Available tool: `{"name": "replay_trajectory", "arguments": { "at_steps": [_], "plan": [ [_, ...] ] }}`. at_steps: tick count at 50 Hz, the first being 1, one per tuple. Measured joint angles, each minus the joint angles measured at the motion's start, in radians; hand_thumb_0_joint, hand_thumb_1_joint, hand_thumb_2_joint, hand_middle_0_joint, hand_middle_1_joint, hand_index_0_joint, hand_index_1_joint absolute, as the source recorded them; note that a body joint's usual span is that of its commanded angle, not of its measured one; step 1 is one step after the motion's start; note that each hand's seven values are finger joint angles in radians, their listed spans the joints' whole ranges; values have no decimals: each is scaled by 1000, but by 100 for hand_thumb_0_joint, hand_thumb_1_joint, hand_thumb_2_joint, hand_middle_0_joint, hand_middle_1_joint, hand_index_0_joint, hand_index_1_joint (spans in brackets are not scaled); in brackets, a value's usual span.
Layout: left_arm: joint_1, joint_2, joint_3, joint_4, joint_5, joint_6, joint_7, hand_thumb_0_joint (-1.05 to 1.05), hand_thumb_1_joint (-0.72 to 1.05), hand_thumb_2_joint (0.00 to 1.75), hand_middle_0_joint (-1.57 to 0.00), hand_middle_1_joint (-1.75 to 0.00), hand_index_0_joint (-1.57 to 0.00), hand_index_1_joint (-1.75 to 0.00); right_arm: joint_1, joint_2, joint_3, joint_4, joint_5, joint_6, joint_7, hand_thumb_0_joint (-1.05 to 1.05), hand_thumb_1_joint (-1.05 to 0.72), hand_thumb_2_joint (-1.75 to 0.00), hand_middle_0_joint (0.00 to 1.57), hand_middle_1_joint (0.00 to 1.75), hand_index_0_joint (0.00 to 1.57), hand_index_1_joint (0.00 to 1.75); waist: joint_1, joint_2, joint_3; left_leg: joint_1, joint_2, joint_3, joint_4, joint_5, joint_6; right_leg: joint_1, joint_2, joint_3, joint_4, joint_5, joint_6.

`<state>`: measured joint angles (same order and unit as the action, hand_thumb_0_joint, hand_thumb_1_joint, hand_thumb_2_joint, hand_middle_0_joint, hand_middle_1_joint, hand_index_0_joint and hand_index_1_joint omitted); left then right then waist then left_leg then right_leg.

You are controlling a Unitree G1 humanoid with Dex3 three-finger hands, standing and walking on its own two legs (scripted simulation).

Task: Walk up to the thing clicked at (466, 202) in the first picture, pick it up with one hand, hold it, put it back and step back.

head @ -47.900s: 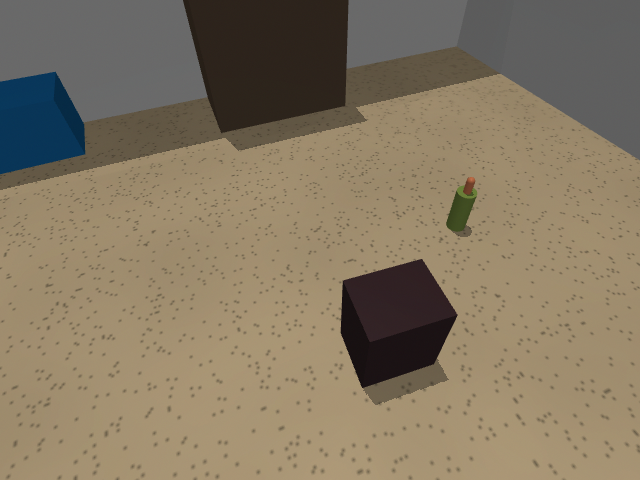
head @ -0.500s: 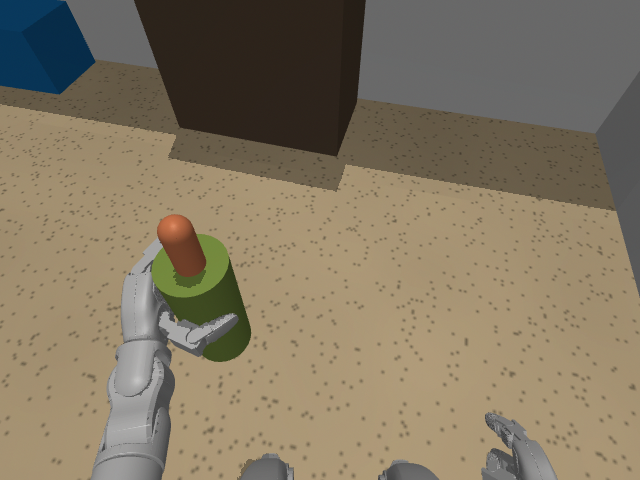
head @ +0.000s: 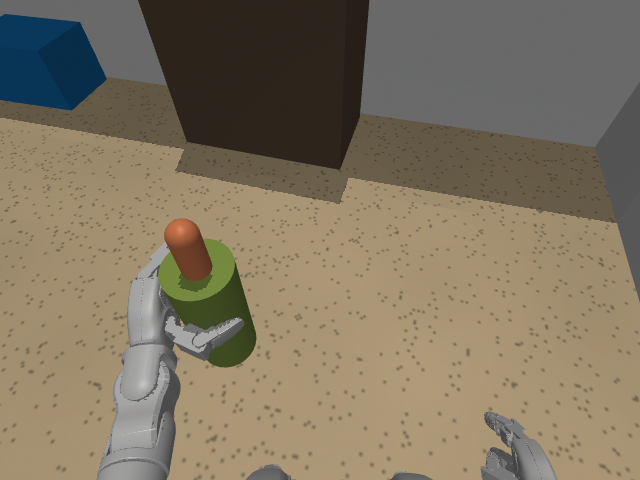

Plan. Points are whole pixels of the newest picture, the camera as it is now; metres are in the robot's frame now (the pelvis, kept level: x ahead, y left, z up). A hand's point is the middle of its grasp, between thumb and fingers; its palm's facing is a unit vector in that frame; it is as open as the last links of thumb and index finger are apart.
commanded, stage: hold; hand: left
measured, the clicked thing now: (209, 296) +0.32 +0.16 +0.06
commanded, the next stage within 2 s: none
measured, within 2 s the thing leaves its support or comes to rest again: neither
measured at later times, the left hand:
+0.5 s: hand (203, 301) +0.31 +0.16 +0.06, palm faces +0.11 -0.99 +0.02, open 11.3 cm
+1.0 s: hand (204, 302) +0.31 +0.16 +0.06, palm faces +0.11 -0.99 +0.02, open 11.3 cm
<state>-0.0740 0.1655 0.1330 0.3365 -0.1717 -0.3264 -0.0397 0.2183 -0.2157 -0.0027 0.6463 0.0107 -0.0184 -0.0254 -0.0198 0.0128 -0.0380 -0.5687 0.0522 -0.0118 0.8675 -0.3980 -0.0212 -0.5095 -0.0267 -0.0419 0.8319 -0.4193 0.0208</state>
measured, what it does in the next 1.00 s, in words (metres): stands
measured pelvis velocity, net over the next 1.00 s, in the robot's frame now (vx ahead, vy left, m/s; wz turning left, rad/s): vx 0.00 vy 0.00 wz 0.00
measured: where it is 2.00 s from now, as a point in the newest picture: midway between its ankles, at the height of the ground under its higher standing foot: outside the picture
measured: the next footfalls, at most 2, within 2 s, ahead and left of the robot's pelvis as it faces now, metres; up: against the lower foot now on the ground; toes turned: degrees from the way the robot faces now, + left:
none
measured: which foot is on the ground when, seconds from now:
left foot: down 0.00-1.00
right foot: down 0.00-1.00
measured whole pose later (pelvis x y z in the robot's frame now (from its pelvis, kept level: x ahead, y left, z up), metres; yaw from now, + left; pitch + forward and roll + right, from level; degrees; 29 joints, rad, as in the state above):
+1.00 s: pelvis +0.00 +0.00 +0.00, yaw +0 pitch +5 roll -1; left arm -0.06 0.16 0.13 0.35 -0.17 -0.35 -0.05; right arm 0.21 -0.22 -0.01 0.66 0.01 -0.03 -0.02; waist -0.02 0.01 -0.03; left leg -0.54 0.05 -0.01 0.84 -0.38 -0.02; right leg -0.48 -0.03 -0.04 0.81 -0.41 0.02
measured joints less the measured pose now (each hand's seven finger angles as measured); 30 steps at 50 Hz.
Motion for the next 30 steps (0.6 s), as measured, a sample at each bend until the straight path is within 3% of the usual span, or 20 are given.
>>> {"name": "replay_trajectory", "arguments": {
  "at_steps": [30],
  "plan": [
    [24,-9,-11,-12,1,-10,5,0,-54,105,-67,-97,-66,-96,-4,4,1,14,-1,-19,2,1,-91,-90,20,30,21,30,3,0,10,32,-2,3,-31,13,1,30,-1,3,-29,13,1]
  ]
}}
